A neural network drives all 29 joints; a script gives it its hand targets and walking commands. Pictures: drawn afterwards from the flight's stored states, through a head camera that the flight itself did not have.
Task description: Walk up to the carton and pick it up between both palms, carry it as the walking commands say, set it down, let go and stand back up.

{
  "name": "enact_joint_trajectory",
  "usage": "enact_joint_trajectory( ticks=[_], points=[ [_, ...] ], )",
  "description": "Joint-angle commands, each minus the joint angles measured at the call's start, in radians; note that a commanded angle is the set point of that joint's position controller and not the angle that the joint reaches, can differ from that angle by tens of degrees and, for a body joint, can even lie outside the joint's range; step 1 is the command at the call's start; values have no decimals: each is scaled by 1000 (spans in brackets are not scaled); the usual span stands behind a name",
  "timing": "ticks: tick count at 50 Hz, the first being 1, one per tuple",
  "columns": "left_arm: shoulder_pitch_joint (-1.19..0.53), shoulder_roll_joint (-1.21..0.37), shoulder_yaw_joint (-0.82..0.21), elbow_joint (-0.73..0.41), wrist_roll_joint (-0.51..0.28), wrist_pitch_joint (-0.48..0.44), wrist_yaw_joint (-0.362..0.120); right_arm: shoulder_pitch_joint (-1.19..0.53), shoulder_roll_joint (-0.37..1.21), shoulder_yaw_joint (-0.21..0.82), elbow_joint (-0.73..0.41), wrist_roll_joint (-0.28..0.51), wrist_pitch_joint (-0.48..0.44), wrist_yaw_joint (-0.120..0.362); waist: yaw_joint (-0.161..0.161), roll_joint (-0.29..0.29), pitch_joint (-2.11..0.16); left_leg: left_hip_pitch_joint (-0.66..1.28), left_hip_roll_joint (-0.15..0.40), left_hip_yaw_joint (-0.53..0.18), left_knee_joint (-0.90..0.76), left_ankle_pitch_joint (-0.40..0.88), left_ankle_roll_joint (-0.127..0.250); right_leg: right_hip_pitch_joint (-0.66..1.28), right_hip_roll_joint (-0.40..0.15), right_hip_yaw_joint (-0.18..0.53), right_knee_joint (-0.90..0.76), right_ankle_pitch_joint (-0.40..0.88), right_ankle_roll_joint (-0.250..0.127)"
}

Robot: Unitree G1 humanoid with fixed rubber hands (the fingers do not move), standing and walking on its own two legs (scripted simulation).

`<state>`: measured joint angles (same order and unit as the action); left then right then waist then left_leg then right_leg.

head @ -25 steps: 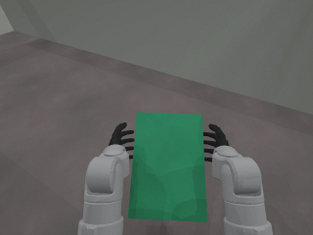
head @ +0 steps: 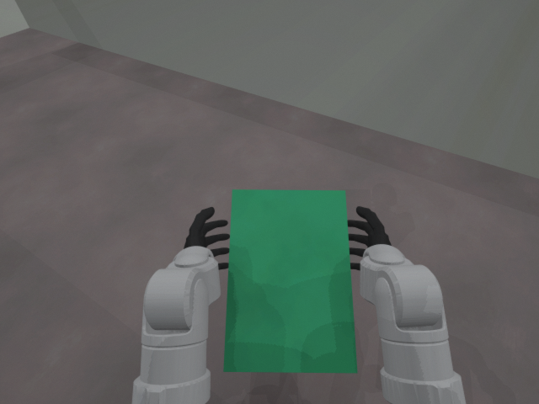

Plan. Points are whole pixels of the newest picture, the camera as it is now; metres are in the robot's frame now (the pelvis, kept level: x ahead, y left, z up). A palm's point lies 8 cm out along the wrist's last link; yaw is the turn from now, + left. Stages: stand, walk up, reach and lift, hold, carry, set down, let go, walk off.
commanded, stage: carry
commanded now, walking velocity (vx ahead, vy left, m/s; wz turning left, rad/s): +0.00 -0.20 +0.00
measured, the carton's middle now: (285, 279) +0.31 +0.01 +0.00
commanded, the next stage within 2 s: none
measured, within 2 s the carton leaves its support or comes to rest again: neither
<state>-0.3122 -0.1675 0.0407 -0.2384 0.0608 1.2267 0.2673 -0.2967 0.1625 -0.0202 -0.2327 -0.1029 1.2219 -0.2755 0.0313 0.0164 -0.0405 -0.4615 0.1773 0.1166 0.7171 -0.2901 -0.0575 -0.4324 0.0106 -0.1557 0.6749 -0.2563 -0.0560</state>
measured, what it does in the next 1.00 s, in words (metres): steps to the right: left foot, then right foot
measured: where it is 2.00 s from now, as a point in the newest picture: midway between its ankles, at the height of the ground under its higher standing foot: outside the picture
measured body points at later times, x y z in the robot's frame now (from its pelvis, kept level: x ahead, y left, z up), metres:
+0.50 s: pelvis -0.06 -0.06 +0.02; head -0.06 -0.05 +0.47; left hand +0.23 +0.08 +0.11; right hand +0.24 -0.17 +0.11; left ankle -0.04 +0.09 -0.71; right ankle -0.05 -0.20 -0.69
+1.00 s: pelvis -0.15 -0.16 +0.01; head -0.15 -0.15 +0.46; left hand +0.14 -0.02 +0.10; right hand +0.15 -0.27 +0.10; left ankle -0.11 -0.03 -0.71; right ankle -0.13 -0.29 -0.68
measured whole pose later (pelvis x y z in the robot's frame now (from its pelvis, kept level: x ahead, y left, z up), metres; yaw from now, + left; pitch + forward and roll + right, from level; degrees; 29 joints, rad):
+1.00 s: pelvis -0.15 -0.16 +0.01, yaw +1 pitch +2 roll -2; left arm -0.27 -0.16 0.01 -0.27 0.05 1.25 0.27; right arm -0.27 0.16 -0.01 -0.26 -0.09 1.24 -0.26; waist 0.04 0.00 -0.04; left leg -0.40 0.14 0.14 0.63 -0.26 -0.02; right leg -0.49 -0.02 -0.05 0.88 -0.43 0.03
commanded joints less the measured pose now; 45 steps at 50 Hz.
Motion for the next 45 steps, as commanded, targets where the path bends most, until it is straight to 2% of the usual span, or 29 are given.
enact_joint_trajectory(
  ticks=[1,2,4,6,10,11,12,13,14,15,17,18,20,23,25,27,28,29,30,31,33,35,38,40,41,42,43,44,45],
  points=[
    [-306,-1078,-479,-96,-311,-39,-226,-342,1042,442,-181,301,-49,206,-21,-218,-341,-85,-68,40,258,-287,-6,236,-297,374,-297,254,-111],
    [-288,-1068,-471,-102,-298,-37,-224,-350,1047,455,-177,315,-43,211,-20,-177,-341,-97,-67,-8,366,-311,4,227,-318,374,-297,277,-137],
    [-273,-1060,-442,-103,-276,-39,-219,-378,1062,480,-182,343,-41,219,-19,-138,-346,-145,-61,-35,417,-278,22,266,-297,303,-249,366,-144],
    [-271,-1071,-435,-110,-268,-46,-212,-372,1075,484,-179,358,-42,222,-21,-134,-371,-128,-68,-14,320,-243,25,312,-258,234,-206,430,-124],
    [-269,-1063,-437,-127,-265,-49,-200,-337,1070,467,-167,357,-38,219,-16,-137,-410,9,-115,14,64,-205,44,310,-247,231,-213,342,-111],
    [-269,-1062,-439,-126,-268,-47,-198,-319,1065,457,-160,350,-37,219,-26,-110,-419,80,-111,18,-70,-142,47,295,-224,208,-180,302,-92],
    [-264,-1056,-443,-120,-273,-45,-195,-310,1061,446,-154,342,-35,220,-36,-56,-419,201,-69,-5,-251,-10,48,224,-191,171,-141,204,-51],
    [-265,-1048,-448,-114,-271,-42,-193,-301,1059,430,-135,333,-33,221,-40,54,-392,351,71,-175,-347,38,73,44,-143,135,-48,70,-1],
    [-310,-1053,-478,-133,-276,-35,-199,-273,1048,399,-101,303,-44,221,-43,356,-355,343,313,-487,-371,249,189,-138,-53,89,127,-192,58],
    [-369,-1077,-495,-165,-289,-42,-203,-313,1072,421,-142,318,-48,225,-47,277,-312,335,369,-487,-363,440,261,-192,-51,129,330,-245,82],
    [-388,-1101,-514,-155,-321,-46,-213,-335,1076,414,-160,306,-51,224,-41,81,-294,317,287,-323,-319,484,213,-193,-59,188,431,-211,93],
    [-385,-1106,-526,-156,-332,-46,-216,-335,1077,410,-171,301,-53,222,-37,82,-299,332,251,-263,-300,530,177,-183,-64,184,377,-191,100],
    [-380,-1101,-534,-167,-342,-50,-214,-338,1065,405,-207,308,-62,218,-39,161,-328,352,186,-156,-268,636,132,-102,-33,123,257,-175,116],
    [-329,-1073,-523,-164,-333,-42,-205,-283,1032,396,-214,296,-55,207,-51,223,-357,388,175,-135,-238,678,123,-18,-9,66,52,-180,126],
    [-288,-1056,-515,-152,-327,-30,-202,-251,1015,397,-206,285,-46,199,-44,226,-374,398,166,-120,-192,651,111,60,-5,19,-144,-141,123],
    [-260,-1038,-500,-144,-321,-19,-204,-236,998,399,-201,280,-39,193,-37,172,-383,315,121,-84,-131,517,65,229,-35,13,-341,-40,106],
    [-264,-1026,-493,-141,-313,-15,-206,-225,993,407,-198,278,-36,191,-45,87,-397,219,80,-58,-73,425,33,327,-93,71,-303,121,83],
    [-258,-1015,-480,-129,-299,-19,-208,-255,987,434,-223,287,-31,197,-48,-97,-373,48,10,36,7,87,-19,371,-200,193,-213,461,21],
    [-223,-1013,-460,-105,-281,-18,-207,-280,992,459,-222,301,-18,205,-35,-260,-345,-63,-47,63,132,-234,-39,353,-283,284,-217,603,-65],
    [-210,-1020,-451,-109,-271,-18,-207,-325,1015,484,-224,324,-13,212,-19,-267,-350,-98,-54,25,302,-360,-27,345,-319,313,-222,658,-115],
    [-229,-1023,-423,-135,-254,-25,-206,-396,1059,525,-244,373,-14,224,-19,-228,-338,-143,-50,-18,396,-327,5,325,-304,253,-203,601,-131],
    [-237,-1047,-412,-145,-246,-35,-202,-393,1086,531,-233,393,-18,229,-23,-204,-352,-127,-59,-5,320,-251,17,333,-260,194,-174,552,-111],
    [-266,-1065,-427,-165,-253,-46,-196,-374,1093,513,-224,392,-25,228,-18,-175,-384,-14,-101,23,134,-205,30,284,-253,200,-179,406,-113],
    [-271,-1068,-438,-166,-264,-45,-192,-335,1081,490,-212,375,-25,225,-35,-114,-404,124,-101,29,-126,-71,36,242,-210,177,-110,282,-86],
    [-263,-1062,-445,-155,-268,-42,-190,-322,1074,473,-199,362,-24,225,-43,-38,-391,250,-37,-35,-297,51,41,140,-170,146,-50,157,-41],
    [-257,-1057,-455,-151,-265,-36,-191,-300,1051,450,-178,338,-25,225,-46,201,-380,383,209,-333,-355,196,110,-96,-85,97,93,-61,28],
    [-335,-1060,-494,-185,-283,-30,-198,-277,1058,429,-148,320,-31,224,-49,366,-349,341,371,-498,-383,353,230,-174,-47,93,286,-261,77],
    [-359,-1073,-503,-178,-293,-30,-203,-280,1069,425,-155,313,-32,224,-46,227,-315,307,351,-455,-366,383,253,-179,-69,181,418,-252,80],
    [-375,-1082,-518,-180,-314,-32,-212,-289,1072,421,-161,302,-37,222,-44,137,-304,274,316,-372,-352,315,230,-172,-77,201,447,-235,83]
  ],
)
